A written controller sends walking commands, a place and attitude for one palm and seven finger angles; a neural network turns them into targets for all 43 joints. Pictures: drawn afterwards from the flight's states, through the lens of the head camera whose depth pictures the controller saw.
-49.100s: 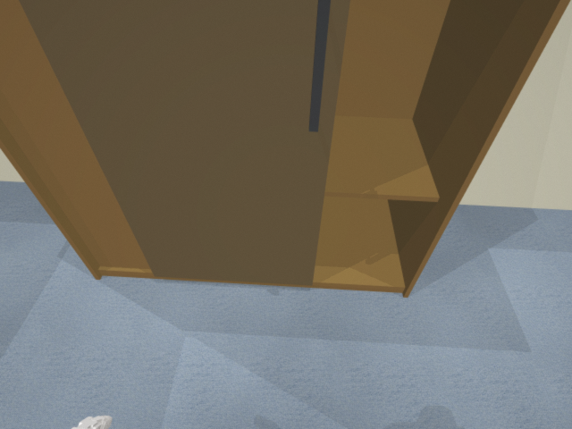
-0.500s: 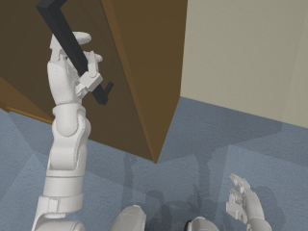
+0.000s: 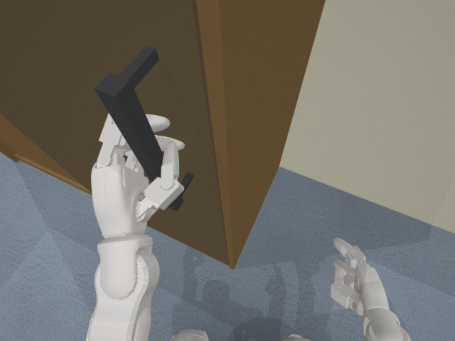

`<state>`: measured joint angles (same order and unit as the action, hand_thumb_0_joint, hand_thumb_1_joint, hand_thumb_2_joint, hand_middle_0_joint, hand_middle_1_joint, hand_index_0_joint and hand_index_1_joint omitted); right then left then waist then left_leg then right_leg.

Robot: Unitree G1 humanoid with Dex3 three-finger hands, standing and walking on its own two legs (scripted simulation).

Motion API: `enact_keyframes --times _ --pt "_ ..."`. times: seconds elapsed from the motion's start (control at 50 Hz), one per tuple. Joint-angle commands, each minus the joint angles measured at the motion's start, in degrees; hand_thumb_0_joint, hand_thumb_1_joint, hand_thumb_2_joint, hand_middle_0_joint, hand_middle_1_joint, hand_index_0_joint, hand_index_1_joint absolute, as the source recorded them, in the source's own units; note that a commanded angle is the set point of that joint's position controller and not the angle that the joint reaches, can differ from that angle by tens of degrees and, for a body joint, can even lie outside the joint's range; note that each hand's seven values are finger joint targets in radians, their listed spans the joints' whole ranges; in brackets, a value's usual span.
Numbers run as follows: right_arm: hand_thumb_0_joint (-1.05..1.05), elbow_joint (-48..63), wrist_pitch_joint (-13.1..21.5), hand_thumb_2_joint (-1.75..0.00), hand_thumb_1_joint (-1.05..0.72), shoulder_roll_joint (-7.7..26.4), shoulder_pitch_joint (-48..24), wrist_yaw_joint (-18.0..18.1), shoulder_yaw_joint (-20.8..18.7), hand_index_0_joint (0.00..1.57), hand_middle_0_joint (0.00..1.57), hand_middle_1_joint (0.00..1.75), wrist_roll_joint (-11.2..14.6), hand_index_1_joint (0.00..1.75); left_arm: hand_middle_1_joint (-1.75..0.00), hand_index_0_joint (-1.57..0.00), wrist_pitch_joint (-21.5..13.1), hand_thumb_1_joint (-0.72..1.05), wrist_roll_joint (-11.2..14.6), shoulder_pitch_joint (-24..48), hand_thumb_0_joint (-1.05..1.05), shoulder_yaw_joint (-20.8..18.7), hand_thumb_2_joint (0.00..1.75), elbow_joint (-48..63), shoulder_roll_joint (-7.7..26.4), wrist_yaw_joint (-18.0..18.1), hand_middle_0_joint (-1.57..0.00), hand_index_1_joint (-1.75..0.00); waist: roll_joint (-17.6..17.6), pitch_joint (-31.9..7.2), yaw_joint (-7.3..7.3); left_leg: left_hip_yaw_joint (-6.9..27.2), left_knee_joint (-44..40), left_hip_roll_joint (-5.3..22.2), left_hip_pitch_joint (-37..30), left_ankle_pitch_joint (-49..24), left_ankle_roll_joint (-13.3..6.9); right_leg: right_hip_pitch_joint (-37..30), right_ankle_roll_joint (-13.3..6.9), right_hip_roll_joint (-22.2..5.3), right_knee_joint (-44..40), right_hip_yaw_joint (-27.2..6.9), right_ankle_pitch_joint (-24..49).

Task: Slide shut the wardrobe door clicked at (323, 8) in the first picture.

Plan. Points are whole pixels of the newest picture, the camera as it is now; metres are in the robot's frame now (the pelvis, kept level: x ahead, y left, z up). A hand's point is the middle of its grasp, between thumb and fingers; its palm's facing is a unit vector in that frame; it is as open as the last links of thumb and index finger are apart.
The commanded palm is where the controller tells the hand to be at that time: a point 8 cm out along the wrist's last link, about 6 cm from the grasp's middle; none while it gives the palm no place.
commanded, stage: step sideways, sliding the door along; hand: left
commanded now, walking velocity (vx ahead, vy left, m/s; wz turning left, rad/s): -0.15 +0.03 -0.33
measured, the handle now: (163, 150) +0.32 +0.15 +0.16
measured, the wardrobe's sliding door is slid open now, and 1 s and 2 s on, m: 0.00 0.02 0.02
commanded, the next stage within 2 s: stop walking and hold the door there in 1.20 s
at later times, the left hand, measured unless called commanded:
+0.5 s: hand (150, 169) +0.28 +0.15 +0.19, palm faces -0.18 -0.98 +0.01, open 6.5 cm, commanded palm +0.26 +0.14 +0.17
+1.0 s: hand (134, 174) +0.28 +0.18 +0.17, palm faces -0.33 -0.94 -0.03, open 7.7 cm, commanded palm +0.27 +0.17 +0.15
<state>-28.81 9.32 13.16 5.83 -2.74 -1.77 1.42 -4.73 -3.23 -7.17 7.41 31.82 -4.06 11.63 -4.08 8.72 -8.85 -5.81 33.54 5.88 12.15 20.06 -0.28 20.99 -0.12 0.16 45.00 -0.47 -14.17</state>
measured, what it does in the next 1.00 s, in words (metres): steps to the left: right foot, then left foot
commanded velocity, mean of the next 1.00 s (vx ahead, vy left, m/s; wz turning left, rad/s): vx -0.30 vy -0.13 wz -0.35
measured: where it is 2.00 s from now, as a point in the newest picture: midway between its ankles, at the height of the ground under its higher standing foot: outside the picture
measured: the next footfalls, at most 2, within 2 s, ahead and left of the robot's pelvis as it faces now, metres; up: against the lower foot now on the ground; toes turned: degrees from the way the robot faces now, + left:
right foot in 0.18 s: +0.15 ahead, -0.11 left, +0.00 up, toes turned -5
left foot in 0.60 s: +0.09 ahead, +0.12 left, +0.00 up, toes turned +29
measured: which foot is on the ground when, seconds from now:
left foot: down 0.00-0.52, up 0.54-0.58, down 0.60-1.00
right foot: up 0.00-0.16, down 0.18-0.58, up 0.60-0.98, down 1.00-1.00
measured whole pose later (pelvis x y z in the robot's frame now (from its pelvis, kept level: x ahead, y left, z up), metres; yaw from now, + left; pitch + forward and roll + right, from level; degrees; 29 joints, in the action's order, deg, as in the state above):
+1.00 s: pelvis +0.13 +0.14 -0.06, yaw +3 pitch -5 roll -6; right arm -29.5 9.3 8.0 10.2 -6.2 5.5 -2.0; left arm -12.4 -3.9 -18.7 27.5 40.6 7.4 -4.5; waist -2.5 3.8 -3.4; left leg -25.0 54.2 9.2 8.2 41.1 -6.3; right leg 27.6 0.6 -1.0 55.0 7.4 -16.2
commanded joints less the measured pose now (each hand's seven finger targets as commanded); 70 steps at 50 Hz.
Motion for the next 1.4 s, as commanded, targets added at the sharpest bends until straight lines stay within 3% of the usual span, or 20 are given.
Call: enact_keyframes --times 0.0,0.12,0.24,0.34,0.36,0.44,0.5,0.52,0.54,0.56,0.58,0.66,0.78,0.92,0.98,1.08,1.28,1.3,1.32,1.38 --pt "0.00 13.72 4.98 -0.90 -0.90 2.31 0.53 -1.54 -0.32 0.20 0.20 0.30 0.84 0.30 -1.40 -0.45 -13.75 0.90 1.36 13.47 0.00 35.43 0.90 27.07 -8.78 -11.58 -0.45 -1.40 -5.85 -29.76 9.03 -0.27 1.06 11.53 -38.31 -72.25 -4.14 22.09 -1.67 -0.46 11.63 4.30 -12.59" --pt "0.00 16.80 7.34 -0.90 -0.90 2.40 0.91 -1.07 2.58 0.20 0.20 0.30 0.63 0.30 -1.40 -0.45 -11.95 0.90 0.87 1.33 0.00 39.78 0.90 34.80 -8.20 -11.69 -0.45 -1.40 -8.50 -23.00 9.52 -7.99 8.39 8.57 -23.90 -57.52 -0.87 14.58 -0.30 -0.44 -5.68 9.56 5.74" --pt "0.00 17.49 10.17 -0.90 -0.90 6.37 0.06 -2.28 0.79 0.20 0.20 0.30 0.73 0.30 -1.40 -0.45 -14.48 0.90 1.17 -9.98 0.00 44.05 0.90 39.76 -9.78 -12.38 -0.45 -1.40 8.22 -24.15 8.55 -2.46 23.42 3.86 -5.75 -57.06 0.75 -5.11 -4.50 -0.01 -5.74 3.54 37.64" --pt "0.00 15.71 9.79 -0.90 -0.90 4.51 2.12 -3.11 2.99 0.20 0.20 0.30 -0.55 0.30 -1.40 -0.45 -17.07 0.90 -0.12 -16.45 0.00 46.97 0.90 40.38 -11.72 -14.03 -0.45 -1.40 -4.14 -14.23 10.27 -1.70 7.94 7.75 -9.68 -63.21 0.53 7.06 -0.74 0.82 -3.88 7.27 11.22" --pt "0.00 10.90 9.15 -0.90 -0.90 7.06 5.32 -1.34 1.33 0.20 0.20 0.30 -1.27 0.30 -1.40 -0.45 -18.10 0.90 0.23 -13.82 0.00 26.71 0.90 35.35 5.09 -13.13 -0.45 -1.40 -0.39 -16.45 11.81 -3.44 7.57 8.61 -11.44 -68.74 2.18 6.60 -0.40 2.08 -1.55 7.98 13.75" --pt "0.00 11.97 8.83 -0.90 -0.90 5.78 4.05 -0.84 3.37 0.20 0.20 0.30 -0.97 0.30 -1.40 -0.45 -18.82 0.90 0.90 -21.58 0.00 27.15 0.90 32.82 1.93 -14.27 -0.45 -1.40 0.20 -14.63 8.18 -5.31 16.39 5.41 3.07 -76.15 4.99 -5.98 -2.35 4.53 -5.01 9.40 23.55" --pt "0.00 13.16 11.24 -0.90 -0.90 6.26 -0.73 0.01 3.93 0.20 0.20 0.30 -0.47 0.30 -1.40 -0.45 -19.56 0.90 0.38 -28.47 0.00 26.10 0.90 29.57 5.77 -13.10 -0.45 -1.40 24.72 -12.95 1.59 5.72 24.38 -5.81 35.64 17.57 6.24 -29.36 -11.09 -11.98 -0.19 -18.13 97.84" --pt "0.00 13.27 11.58 -0.90 -0.90 6.92 1.73 0.59 3.75 0.20 0.20 0.30 -1.73 0.30 -1.40 -0.45 -20.45 0.90 0.18 -27.43 0.00 26.50 0.90 31.17 3.67 -13.46 -0.45 -1.40 25.17 -7.62 4.13 12.28 7.10 -1.32 34.16 24.60 4.63 -22.85 -7.21 -12.38 5.47 -18.22 97.74" --pt "0.00 10.21 11.12 -0.90 -0.90 6.12 4.09 0.80 3.23 0.20 0.20 0.30 -3.16 0.30 -1.40 -0.45 -19.55 0.90 1.04 -23.43 0.00 27.66 0.90 32.61 1.15 -14.81 -0.45 -1.40 12.16 -6.39 8.91 11.13 -17.44 5.11 12.71 -2.73 3.05 -4.22 0.32 -5.75 10.50 -11.42 73.75" --pt "0.00 7.49 8.41 -0.90 -0.90 6.86 4.72 0.03 2.51 0.20 0.20 0.30 -4.02 0.30 -1.40 -0.45 -20.54 0.90 0.13 -20.96 0.00 28.40 0.90 31.61 2.11 -16.33 -0.45 -1.40 -11.65 -8.86 10.07 5.71 -18.59 13.82 -18.21 -60.21 1.43 27.08 3.90 1.82 14.42 0.44 0.32" --pt "0.00 10.58 6.54 -0.90 -0.90 9.64 6.34 -0.42 0.31 0.20 0.20 0.30 -3.09 0.30 -1.40 -0.45 -20.29 0.90 -1.53 -23.20 0.00 24.04 0.90 28.80 7.39 -15.49 -0.45 -1.40 -19.37 -17.77 8.24 5.78 -9.75 18.41 -22.45 -74.49 -0.48 28.61 2.29 -1.16 24.13 3.03 -20.52" --pt "0.00 14.92 6.93 -0.90 -0.90 3.74 5.05 -3.68 1.49 0.20 0.20 0.30 -1.13 0.30 -1.40 -0.45 -17.21 0.90 -0.34 -11.62 0.00 22.45 0.90 30.45 5.67 -15.97 -0.45 -1.40 -3.82 -10.24 8.93 -7.60 -1.48 9.39 -11.77 -64.30 6.47 20.32 0.03 4.81 9.57 17.61 -7.60" --pt "0.00 14.90 9.13 -0.90 -0.90 1.67 -2.30 -3.07 4.55 0.20 0.20 0.30 -1.83 0.30 -1.40 -0.45 -14.09 0.90 2.34 -7.83 0.00 20.32 0.90 31.16 8.80 -17.94 -0.45 -1.40 -5.77 -11.62 5.63 -8.79 6.66 16.18 -2.99 -46.56 0.28 2.88 0.62 0.75 4.18 8.50 11.70" --pt "0.00 8.74 1.92 -0.90 -0.90 1.36 -1.69 -3.10 4.98 0.20 0.20 0.30 -2.82 0.30 -1.40 -0.45 -13.93 0.90 0.62 3.25 0.00 22.58 0.90 22.85 2.61 -16.76 -0.45 -1.40 -0.43 -7.11 8.57 -6.17 3.33 20.84 -7.97 -65.22 0.74 18.62 1.02 -0.14 11.89 10.65 -5.70" --pt "0.00 7.95 1.33 -0.90 -0.90 2.25 -3.50 -3.86 4.31 0.20 0.20 0.30 -3.27 0.30 -1.40 -0.45 -15.02 0.90 -0.17 5.91 0.00 22.97 0.90 21.99 2.04 -16.62 -0.45 -1.40 -10.37 -8.98 8.71 -6.35 10.05 19.58 -2.57 -72.41 3.05 9.59 0.25 1.48 6.34 9.96 -2.32" --pt "0.00 9.53 0.81 -0.90 -0.90 1.38 -6.99 -3.99 3.36 0.20 0.20 0.30 -2.44 0.30 -1.40 -0.45 -13.82 0.90 0.66 4.94 0.00 21.81 0.90 22.81 1.55 -16.05 -0.45 -1.40 5.78 -17.81 7.31 -3.54 12.99 15.06 -2.14 -43.53 -0.04 6.19 -2.98 -1.02 7.13 -1.98 14.15" --pt "0.00 10.76 -0.15 -0.90 -0.90 2.36 -6.12 -0.92 2.01 0.20 0.20 0.30 -3.37 0.30 -1.40 -0.45 -12.40 0.90 0.49 14.03 0.00 20.65 0.90 18.61 0.77 -13.32 -0.45 -1.40 -0.75 -15.85 8.12 -3.94 -2.65 26.75 -12.55 -48.66 -1.48 23.52 2.66 -6.23 27.39 3.15 -8.32" --pt "0.00 4.99 -2.45 -0.90 -0.90 5.66 -0.77 1.63 -1.19 0.20 0.20 0.30 -2.81 0.30 -1.40 -0.45 -10.97 0.90 1.77 4.04 0.00 -5.18 0.90 1.41 21.27 -9.80 -0.45 -1.40 -3.05 -17.51 9.27 -2.63 -6.93 28.56 -17.20 -48.30 -1.57 22.99 3.28 -5.74 28.45 3.73 -9.70" --pt "0.00 7.03 -3.73 -0.90 -0.90 3.64 -2.60 2.12 0.14 0.20 0.20 0.30 -2.72 0.30 -1.40 -0.45 -9.50 0.90 3.82 2.67 0.00 3.99 0.90 6.22 10.94 -10.51 -0.45 -1.40 -1.51 -17.35 8.67 -1.75 -7.67 29.22 -18.94 -49.54 -2.13 23.22 3.49 -4.23 28.01 4.09 -12.34" --pt "0.00 7.12 -3.90 -0.90 -0.90 3.19 -2.87 2.73 0.05 0.20 0.20 0.30 -1.12 0.30 -1.40 -0.45 -8.62 0.90 5.16 8.58 0.00 3.36 0.90 6.32 10.46 -9.12 -0.45 -1.40 -7.80 -15.65 10.05 -9.87 -10.35 25.13 -19.25 -41.01 -2.58 17.48 3.19 -4.90 20.71 5.61 -10.15"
